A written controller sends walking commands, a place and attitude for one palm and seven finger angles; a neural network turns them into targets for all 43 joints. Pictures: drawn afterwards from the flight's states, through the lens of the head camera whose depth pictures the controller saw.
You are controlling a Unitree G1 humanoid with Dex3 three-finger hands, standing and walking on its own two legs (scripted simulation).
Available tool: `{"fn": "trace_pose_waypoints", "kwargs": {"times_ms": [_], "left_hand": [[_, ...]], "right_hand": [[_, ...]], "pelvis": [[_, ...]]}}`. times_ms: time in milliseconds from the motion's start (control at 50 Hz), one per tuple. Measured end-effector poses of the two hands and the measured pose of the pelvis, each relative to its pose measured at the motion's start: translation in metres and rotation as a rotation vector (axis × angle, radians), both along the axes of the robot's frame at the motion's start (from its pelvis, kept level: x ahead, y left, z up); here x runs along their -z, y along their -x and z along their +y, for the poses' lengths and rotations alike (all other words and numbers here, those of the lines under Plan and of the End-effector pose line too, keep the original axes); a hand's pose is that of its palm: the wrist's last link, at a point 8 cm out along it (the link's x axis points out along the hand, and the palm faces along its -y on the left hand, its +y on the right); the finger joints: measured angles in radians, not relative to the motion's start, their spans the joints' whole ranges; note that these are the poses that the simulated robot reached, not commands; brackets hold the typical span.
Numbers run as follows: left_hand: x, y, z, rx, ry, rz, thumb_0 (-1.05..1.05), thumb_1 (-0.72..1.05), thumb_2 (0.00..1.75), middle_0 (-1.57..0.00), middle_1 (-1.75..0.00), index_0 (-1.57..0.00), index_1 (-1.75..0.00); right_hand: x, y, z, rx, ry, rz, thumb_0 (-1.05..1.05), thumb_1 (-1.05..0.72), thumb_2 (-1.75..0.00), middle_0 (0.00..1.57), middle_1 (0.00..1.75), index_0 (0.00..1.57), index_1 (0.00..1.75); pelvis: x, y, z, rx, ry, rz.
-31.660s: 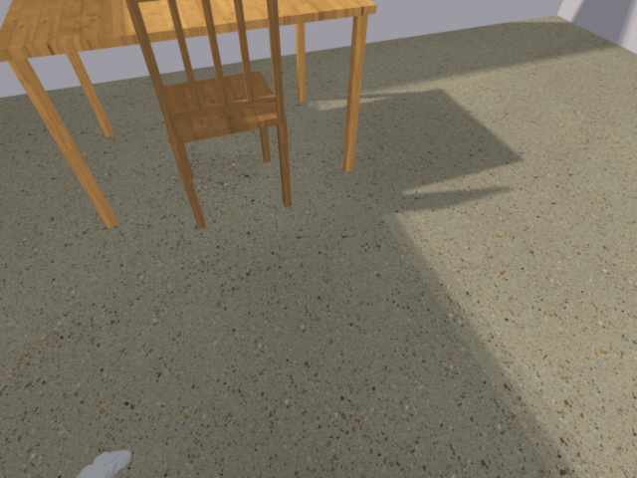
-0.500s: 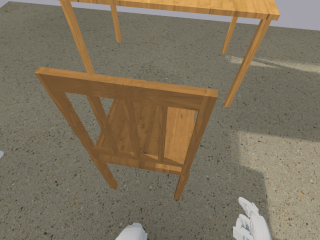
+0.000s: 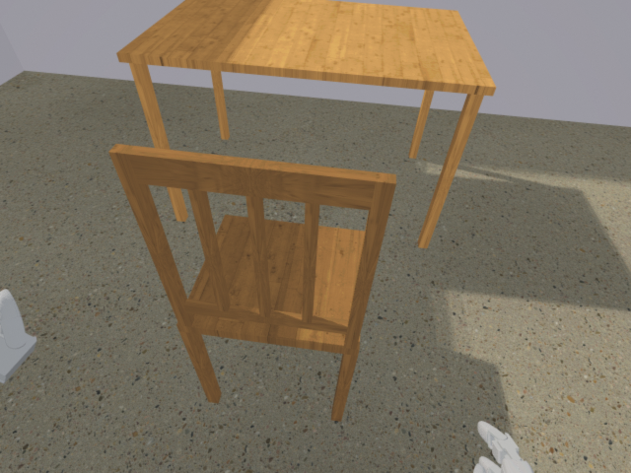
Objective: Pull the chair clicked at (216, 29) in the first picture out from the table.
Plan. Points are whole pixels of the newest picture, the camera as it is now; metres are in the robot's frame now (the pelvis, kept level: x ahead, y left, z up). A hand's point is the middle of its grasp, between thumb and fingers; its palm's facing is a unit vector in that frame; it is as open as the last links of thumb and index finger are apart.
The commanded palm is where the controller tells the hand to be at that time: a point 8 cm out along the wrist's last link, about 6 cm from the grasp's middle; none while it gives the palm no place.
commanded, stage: stop stepping back and stand still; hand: left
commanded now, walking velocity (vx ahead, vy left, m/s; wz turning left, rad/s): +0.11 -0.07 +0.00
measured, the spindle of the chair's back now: (260, 262) +0.48 +0.13 -0.06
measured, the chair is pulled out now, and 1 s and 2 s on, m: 0.64 0.64 0.64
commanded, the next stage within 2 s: let the arm hang, fingers relaxed in 1.02 s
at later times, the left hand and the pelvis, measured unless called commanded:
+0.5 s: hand (73, 325) +0.22 +0.25 +0.15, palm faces +0.42 -0.77 -0.47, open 7.4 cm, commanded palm +0.16 +0.29 +0.18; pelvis +0.02 -0.01 +0.01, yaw +1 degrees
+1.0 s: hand (77, 285) +0.26 +0.27 +0.16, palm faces +0.38 -0.79 -0.48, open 7.4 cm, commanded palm +0.20 +0.30 +0.18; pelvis +0.06 +0.00 +0.01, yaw +0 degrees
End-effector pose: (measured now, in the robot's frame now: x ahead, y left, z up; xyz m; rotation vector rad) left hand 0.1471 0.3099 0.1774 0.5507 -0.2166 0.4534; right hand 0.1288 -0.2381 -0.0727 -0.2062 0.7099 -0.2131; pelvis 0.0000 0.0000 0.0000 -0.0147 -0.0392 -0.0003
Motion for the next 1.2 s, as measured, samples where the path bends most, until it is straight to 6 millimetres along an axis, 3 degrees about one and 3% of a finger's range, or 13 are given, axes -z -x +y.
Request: {"fn": "trace_pose_waypoints", "kwargs": {"times_ms": [100, 200, 300, 540, 720, 860, 1120, 1160, 1200], "left_hand": [[0.008, 0.005, -0.015, 0.017, 0.040, 0.020, 0.02, 0.89, 0.90, -0.21, -0.31, -0.21, -0.30], [-0.010, 0.006, -0.024, 0.043, -0.024, -0.039, 0.02, 0.88, 0.90, -0.22, -0.31, -0.22, -0.31], [-0.017, 0.000, -0.021, 0.013, -0.052, -0.027, 0.02, 0.88, 0.90, -0.22, -0.31, -0.22, -0.31], [0.009, -0.034, -0.021, 0.026, 0.023, 0.081, 0.02, 0.89, 0.90, -0.22, -0.31, -0.22, -0.31], [-0.010, -0.062, -0.015, 0.076, -0.045, 0.045, 0.02, 0.88, 0.90, -0.22, -0.31, -0.22, -0.31], [-0.001, -0.072, -0.008, 0.064, -0.019, 0.094, 0.02, 0.89, 0.90, -0.22, -0.31, -0.22, -0.31], [-0.006, -0.065, -0.006, 0.056, 0.004, 0.051, 0.02, 0.89, 0.90, -0.22, -0.31, -0.22, -0.31], [0.019, -0.072, -0.003, 0.064, 0.007, 0.135, 0.01, 0.89, 0.90, -0.21, -0.31, -0.21, -0.30], [0.073, -0.079, 0.000, 0.041, 0.114, 0.332, 0.01, 0.89, 0.90, -0.21, -0.30, -0.21, -0.30]], "right_hand": [[0.005, 0.004, 0.009, -0.040, -0.018, 0.038, 0.01, -0.90, -0.90, 0.20, 0.30, 0.21, 0.30], [0.007, -0.003, 0.008, -0.071, -0.021, 0.030, 0.01, -0.90, -0.90, 0.20, 0.30, 0.21, 0.30], [0.003, -0.014, -0.001, -0.058, -0.024, 0.016, 0.01, -0.90, -0.90, 0.20, 0.30, 0.21, 0.30], [-0.004, -0.037, -0.019, -0.020, 0.034, 0.042, 0.01, -0.90, -0.90, 0.20, 0.30, 0.21, 0.30], [-0.005, -0.068, -0.004, -0.011, 0.010, 0.035, 0.01, -0.90, -0.90, 0.20, 0.30, 0.20, 0.30], [-0.004, -0.089, 0.014, -0.020, -0.032, 0.021, 0.01, -0.90, -0.90, 0.20, 0.30, 0.21, 0.30], [-0.009, -0.093, 0.016, -0.043, -0.017, 0.022, 0.01, -0.90, -0.90, 0.20, 0.30, 0.21, 0.30], [-0.001, -0.091, 0.013, -0.084, -0.030, 0.030, 0.01, -0.90, -0.90, 0.20, 0.30, 0.21, 0.30], [0.013, -0.085, 0.009, -0.105, -0.042, 0.078, 0.01, -0.90, -0.90, 0.20, 0.30, 0.21, 0.30]], "pelvis": [[-0.002, 0.004, -0.006, -0.014, 0.003, -0.001], [0.000, 0.005, -0.014, -0.020, 0.001, -0.008], [-0.004, -0.002, -0.016, -0.012, 0.003, 0.018], [-0.006, -0.026, -0.013, -0.010, 0.004, 0.040], [-0.007, -0.048, -0.004, -0.010, 0.004, 0.045], [-0.008, -0.058, 0.002, -0.005, 0.001, 0.045], [-0.008, -0.060, 0.003, -0.007, 0.007, 0.035], [-0.006, -0.056, 0.005, -0.022, 0.006, 0.052], [-0.002, -0.051, 0.007, -0.028, 0.001, 0.060]]}}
